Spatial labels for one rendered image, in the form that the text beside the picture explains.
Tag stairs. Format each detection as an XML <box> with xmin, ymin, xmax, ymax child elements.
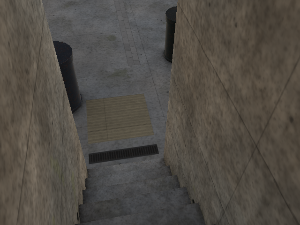
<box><xmin>75</xmin><ymin>157</ymin><xmax>216</xmax><ymax>225</ymax></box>

